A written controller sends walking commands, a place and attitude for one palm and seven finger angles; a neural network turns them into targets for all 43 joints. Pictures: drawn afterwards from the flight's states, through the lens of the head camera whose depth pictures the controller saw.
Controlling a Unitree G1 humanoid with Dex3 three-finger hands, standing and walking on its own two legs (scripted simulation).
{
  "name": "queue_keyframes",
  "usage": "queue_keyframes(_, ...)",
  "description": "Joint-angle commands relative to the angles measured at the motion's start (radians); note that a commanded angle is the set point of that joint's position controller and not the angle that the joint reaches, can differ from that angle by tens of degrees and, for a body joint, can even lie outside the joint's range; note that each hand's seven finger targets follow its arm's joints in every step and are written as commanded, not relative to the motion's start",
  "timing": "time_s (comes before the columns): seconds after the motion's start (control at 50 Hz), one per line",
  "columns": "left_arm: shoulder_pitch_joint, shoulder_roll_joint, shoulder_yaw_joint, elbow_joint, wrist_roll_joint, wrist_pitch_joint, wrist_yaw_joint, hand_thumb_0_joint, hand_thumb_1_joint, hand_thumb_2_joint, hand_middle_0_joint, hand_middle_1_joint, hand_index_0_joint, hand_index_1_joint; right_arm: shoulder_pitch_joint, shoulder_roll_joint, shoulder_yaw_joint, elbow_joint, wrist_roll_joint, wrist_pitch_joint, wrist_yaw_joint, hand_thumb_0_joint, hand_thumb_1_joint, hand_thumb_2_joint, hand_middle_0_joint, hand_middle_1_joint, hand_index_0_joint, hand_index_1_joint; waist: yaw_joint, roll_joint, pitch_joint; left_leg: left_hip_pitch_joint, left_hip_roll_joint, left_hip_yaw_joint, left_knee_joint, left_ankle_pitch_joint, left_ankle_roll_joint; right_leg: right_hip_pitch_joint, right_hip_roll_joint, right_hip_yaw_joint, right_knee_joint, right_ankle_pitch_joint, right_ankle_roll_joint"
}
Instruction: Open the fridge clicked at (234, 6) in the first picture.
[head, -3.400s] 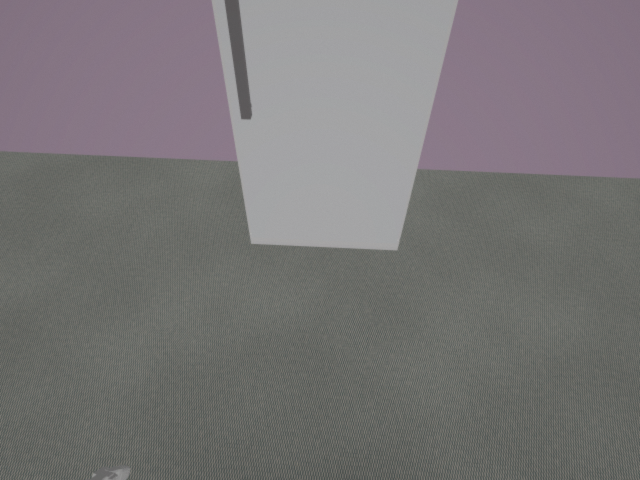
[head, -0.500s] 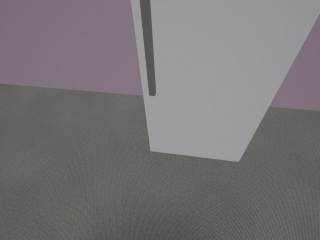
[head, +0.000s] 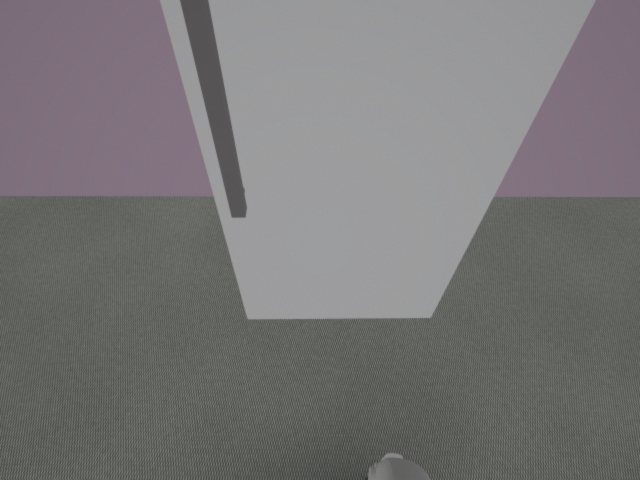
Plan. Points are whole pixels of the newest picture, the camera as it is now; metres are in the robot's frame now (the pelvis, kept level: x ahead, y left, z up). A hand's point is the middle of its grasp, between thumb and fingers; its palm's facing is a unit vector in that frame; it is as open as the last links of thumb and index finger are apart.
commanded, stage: take the last steps up to it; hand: left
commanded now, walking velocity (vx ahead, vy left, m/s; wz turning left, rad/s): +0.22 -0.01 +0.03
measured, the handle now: (218, 93) +0.63 +0.18 +0.14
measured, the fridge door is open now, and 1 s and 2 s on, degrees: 0 0 0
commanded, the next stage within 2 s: come to a stop and stand still in 0.18 s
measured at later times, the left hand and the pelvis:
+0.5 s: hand out of the picture +0.13 +0.15 -0.19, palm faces +0.12 -0.98 -0.15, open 7.3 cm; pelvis +0.13 -0.01 +0.00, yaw +2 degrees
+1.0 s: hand out of the picture +0.10 +0.12 -0.17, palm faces +0.06 -0.97 -0.22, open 7.3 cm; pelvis +0.09 -0.06 +0.00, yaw +1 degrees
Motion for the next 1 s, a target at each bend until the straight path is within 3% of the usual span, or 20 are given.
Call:
queue_keyframes(0.0,0.078,0.034,0.002,-0.03,-0.001,-0.048,0.003,0.0,0.9,0.9,-0.2,-0.3,-0.2,-0.3,0.023,-0.18,-0.036,-0.02,0.008,-0.006,-0.001,0.0,-0.9,-0.9,0.2,0.3,0.2,0.3,0.081,0.13,-0.004,-0.162,0.182,-0.056,0.132,0.651,0.127,0.3,0.085,-0.096,-0.195,0.094,-0.023)
queue_keyframes(0.02,0.194,0.081,0.015,0.011,0.004,-0.061,0.008,0.0,0.9,0.9,-0.2,-0.3,-0.2,-0.3,0.023,-0.168,-0.035,-0.021,0.016,-0.008,0.006,0.0,-0.9,-0.9,0.2,0.3,0.2,0.3,0.131,0.079,-0.073,-0.259,0.137,-0.025,0.297,0.585,0.094,0.5,0.058,-0.054,-0.235,0.143,-0.039)
queue_keyframes(0.04,0.318,0.184,0.041,0.042,0.009,-0.074,0.024,0.0,0.9,0.9,-0.2,-0.3,-0.2,-0.3,0.041,-0.11,-0.027,-0.038,0.027,-0.011,0.016,0.0,-0.9,-0.9,0.2,0.3,0.2,0.3,0.178,-0.131,-0.189,-0.459,0.057,0.023,0.577,0.247,0.052,0.713,-0.18,0.215,-0.29,0.148,-0.109)
queue_keyframes(0.06,0.371,0.261,0.053,0.053,-0.007,-0.074,0.032,0.0,0.9,0.9,-0.2,-0.3,-0.2,-0.3,0.06,-0.079,-0.023,-0.067,0.031,-0.007,0.011,0.0,-0.9,-0.9,0.2,0.3,0.2,0.3,0.156,-0.275,-0.279,-0.572,-0.024,-0.04,0.856,-0.231,0.034,0.756,-0.387,0.527,-0.429,0.226,-0.199)
queue_keyframes(0.08,0.305,0.228,0.047,0.034,-0.017,-0.063,0.042,0.0,0.9,0.9,-0.2,-0.3,-0.2,-0.3,-0.005,-0.106,-0.032,-0.081,0.029,0.004,0.007,0.0,-0.9,-0.9,0.2,0.3,0.2,0.3,0.153,-0.119,-0.187,-0.601,0.02,-0.127,0.945,-0.209,0.052,0.653,-0.378,0.477,-0.474,0.187,-0.224)
queue_keyframes(0.14,0.086,0.118,0.011,-0.013,-0.01,-0.065,0.049,0.0,0.9,0.9,-0.2,-0.3,-0.2,-0.3,-0.055,-0.06,-0.033,-0.071,0.014,0.021,0.019,0.0,-0.9,-0.9,0.2,0.3,0.2,0.3,0.066,-0.084,-0.007,-0.57,0.102,-0.145,0.906,-0.038,0.043,0.299,-0.284,0.257,-0.522,0.095,-0.158)
queue_keyframes(0.2,0.04,0.067,-0.007,-0.017,0.003,-0.074,0.055,0.0,0.9,0.9,-0.2,-0.3,-0.2,-0.3,0.001,-0.011,-0.027,-0.052,0.009,0.043,0.025,0.0,-0.9,-0.9,0.2,0.3,0.2,0.3,0.002,-0.069,-0.004,-0.462,0.09,-0.099,0.719,-0.004,0.016,0.18,-0.228,0.09,-0.535,0.223,-0.132)
queue_keyframes(0.26,0.046,0.063,-0.012,-0.019,0.002,-0.069,0.053,0.0,0.9,0.9,-0.2,-0.3,-0.2,-0.3,-0.032,-0.008,-0.024,-0.072,0.007,0.05,0.032,0.0,-0.9,-0.9,0.2,0.3,0.2,0.3,0.009,-0.114,0.007,-0.429,0.066,-0.063,0.561,0.057,0.006,0.164,-0.191,0.059,-0.557,0.15,-0.132)
queue_keyframes(0.36,0.034,0.077,-0.02,-0.015,-0.007,-0.043,0.063,0.0,0.9,0.9,-0.2,-0.3,-0.2,-0.3,-0.097,-0.035,-0.012,-0.077,0.019,0.046,0.019,0.0,-0.9,-0.9,0.2,0.3,0.2,0.3,0.018,-0.104,-0.017,-0.266,0.027,-0.063,0.221,0.205,-0.012,0.204,-0.14,0.022,-0.426,0.31,-0.094)
queue_keyframes(0.42,0.099,0.044,-0.024,-0.022,-0.015,-0.016,0.07,0.0,0.9,0.9,-0.2,-0.3,-0.2,-0.3,-0.116,-0.15,-0.026,-0.1,0.019,0.032,0.009,0.0,-0.9,-0.9,0.2,0.3,0.2,0.3,0.045,0.126,-0.063,-0.205,0.181,-0.201,0.082,0.689,0.063,0.235,-0.033,-0.018,-0.283,0.121,0.016)
queue_keyframes(0.5,0.134,0.05,-0.028,0.0,-0.011,0.01,0.07,0.0,0.9,0.9,-0.2,-0.3,-0.2,-0.3,-0.223,-0.166,-0.029,-0.132,0.02,0.049,-0.008,0.0,-0.9,-0.9,0.2,0.3,0.2,0.3,0.056,0.247,-0.019,-0.26,0.22,-0.237,-0.015,0.679,0.135,0.262,0.007,-0.016,-0.164,-0.076,0.037)
queue_keyframes(0.62,0.134,0.038,-0.014,-0.019,-0.004,0.019,0.067,0.0,0.9,0.9,-0.2,-0.3,-0.2,-0.3,-0.246,-0.205,-0.063,-0.152,0.012,0.064,-0.015,0.0,-0.9,-0.9,0.2,0.3,0.2,0.3,0.029,0.159,-0.157,-0.091,0.28,-0.237,0.046,0.81,0.229,0.127,0.03,0.044,0.067,-0.248,0.037)
queue_keyframes(0.68,0.149,0.019,-0.016,-0.027,-0.001,0.016,0.067,0.0,0.9,0.9,-0.2,-0.3,-0.2,-0.3,-0.264,-0.208,-0.072,-0.161,0.01,0.067,-0.011,0.0,-0.9,-0.9,0.2,0.3,0.2,0.3,0.035,0.108,-0.179,-0.126,0.273,-0.216,0.061,0.718,0.217,0.176,0.034,0.035,-0.022,-0.196,0.036)
queue_keyframes(0.72,0.195,0.012,-0.016,-0.015,0.002,0.011,0.067,0.0,0.9,0.9,-0.2,-0.3,-0.2,-0.3,-0.292,-0.201,-0.072,-0.161,0.016,0.073,-0.002,0.0,-0.9,-0.9,0.2,0.3,0.2,0.3,0.059,0.075,-0.174,-0.226,0.217,-0.174,0.093,0.496,0.16,0.3,0.039,0.013,-0.227,-0.008,0.039)
queue_keyframes(0.74,0.205,0.033,-0.016,-0.014,0.007,0.007,0.07,0.0,0.9,0.9,-0.2,-0.3,-0.2,-0.3,-0.293,-0.172,-0.069,-0.163,0.022,0.076,0.003,0.0,-0.9,-0.9,0.2,0.3,0.2,0.3,0.065,0.003,-0.144,-0.287,0.156,-0.145,0.142,0.335,0.112,0.335,0.012,0.059,-0.369,0.087,0.035)
queue_keyframes(0.76,0.173,0.094,-0.011,-0.024,0.015,0.0,0.073,0.0,0.9,0.9,-0.2,-0.3,-0.2,-0.3,-0.284,-0.113,-0.06,-0.173,0.03,0.082,0.009,0.0,-0.9,-0.9,0.2,0.3,0.2,0.3,0.044,-0.182,-0.091,-0.394,0.057,-0.078,0.22,0.1,0.049,0.321,-0.126,0.239,-0.462,0.092,-0.013)
queue_keyframes(0.78,0.124,0.139,-0.011,-0.04,0.01,-0.004,0.072,0.0,0.9,0.9,-0.2,-0.3,-0.2,-0.3,-0.315,-0.074,-0.044,-0.187,0.028,0.09,0.02,0.0,-0.9,-0.9,0.2,0.3,0.2,0.3,0.044,-0.267,-0.023,-0.408,-0.005,-0.06,0.283,-0.047,0.02,0.211,-0.229,0.302,-0.522,0.094,-0.08)
queue_keyframes(0.8,0.096,0.139,-0.014,-0.053,0.006,-0.005,0.07,0.0,0.9,0.9,-0.2,-0.3,-0.2,-0.3,-0.325,-0.087,-0.048,-0.181,0.023,0.097,0.024,0.0,-0.9,-0.9,0.2,0.3,0.2,0.3,0.05,-0.2,-0.029,-0.36,-0.005,-0.089,0.389,-0.085,0.019,0.137,-0.248,0.288,-0.556,-0.01,-0.129)
queue_keyframes(0.86,0.033,0.101,-0.02,-0.057,0.006,-0.007,0.072,0.0,0.9,0.9,-0.2,-0.3,-0.2,-0.3,-0.302,-0.083,-0.046,-0.144,0.017,0.105,0.024,0.0,-0.9,-0.9,0.2,0.3,0.2,0.3,0.03,-0.161,0.052,-0.404,0.003,-0.138,0.522,-0.035,0.031,0.111,-0.176,0.245,-0.546,-0.021,-0.133)
queue_keyframes(0.98,0.086,0.105,-0.024,-0.017,-0.003,-0.024,0.067,0.0,0.9,0.9,-0.2,-0.3,-0.2,-0.3,-0.226,-0.072,-0.021,-0.1,0.021,0.077,0.013,0.0,-0.9,-0.9,0.2,0.3,0.2,0.3,0.041,-0.073,-0.03,-0.328,0.005,-0.112,0.23,0.036,0.007,0.311,-0.13,0.157,-0.416,0.274,-0.11)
